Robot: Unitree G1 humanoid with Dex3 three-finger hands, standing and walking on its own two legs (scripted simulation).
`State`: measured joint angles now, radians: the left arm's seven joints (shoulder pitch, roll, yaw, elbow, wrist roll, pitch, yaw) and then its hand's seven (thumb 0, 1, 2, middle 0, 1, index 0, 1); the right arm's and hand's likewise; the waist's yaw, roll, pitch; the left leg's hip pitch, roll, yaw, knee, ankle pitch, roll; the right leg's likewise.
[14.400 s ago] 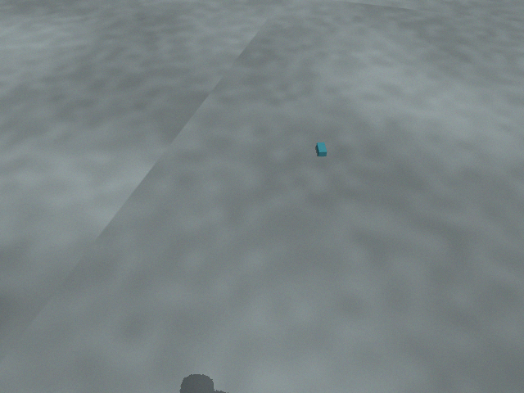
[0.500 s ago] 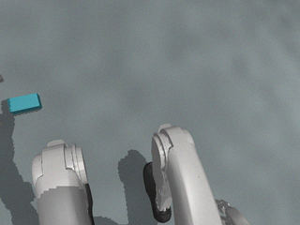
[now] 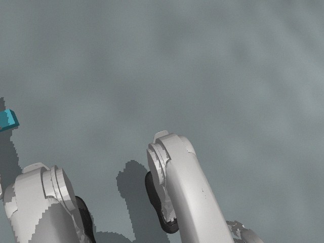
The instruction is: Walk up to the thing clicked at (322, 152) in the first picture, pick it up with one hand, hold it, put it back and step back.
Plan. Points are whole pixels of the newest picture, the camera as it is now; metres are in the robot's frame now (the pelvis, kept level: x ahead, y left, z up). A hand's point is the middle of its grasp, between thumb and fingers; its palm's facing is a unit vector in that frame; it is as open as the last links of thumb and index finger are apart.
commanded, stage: close in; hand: left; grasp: from above
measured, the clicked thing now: out of the picture +0.45 +0.32 -0.30
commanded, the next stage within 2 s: rest palm in 0.10 s
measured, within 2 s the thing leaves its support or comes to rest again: neither
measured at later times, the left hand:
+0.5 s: hand out of the picture +0.44 +0.32 -0.23, palm faces -0.40 -0.15 -0.90, open 13.9 cm
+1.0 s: hand out of the picture +0.44 +0.32 -0.25, palm faces -0.44 -0.18 -0.88, open 14.3 cm
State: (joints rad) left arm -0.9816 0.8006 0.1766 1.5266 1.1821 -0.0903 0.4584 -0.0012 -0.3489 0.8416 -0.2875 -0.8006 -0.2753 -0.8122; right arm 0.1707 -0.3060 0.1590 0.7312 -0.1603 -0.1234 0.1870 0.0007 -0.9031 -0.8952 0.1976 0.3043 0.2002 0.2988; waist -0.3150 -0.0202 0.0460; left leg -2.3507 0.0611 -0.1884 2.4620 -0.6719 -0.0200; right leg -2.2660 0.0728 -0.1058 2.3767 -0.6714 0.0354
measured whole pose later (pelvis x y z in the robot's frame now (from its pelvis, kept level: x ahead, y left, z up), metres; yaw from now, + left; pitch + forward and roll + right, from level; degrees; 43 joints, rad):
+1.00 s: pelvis +0.00 +0.01 -0.01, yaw -3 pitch +27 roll -12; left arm -0.98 0.98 0.20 1.72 1.22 -0.23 0.59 0.00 -0.53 0.99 -0.11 -0.92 -0.09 -0.94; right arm 0.12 -0.32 0.28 0.73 -0.28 -0.24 0.26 0.00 -0.90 -0.90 0.20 0.30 0.20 0.30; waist -0.35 -0.12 0.16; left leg -2.34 0.05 -0.27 2.55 -0.71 -0.03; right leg -2.22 0.08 -0.17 2.41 -0.69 0.05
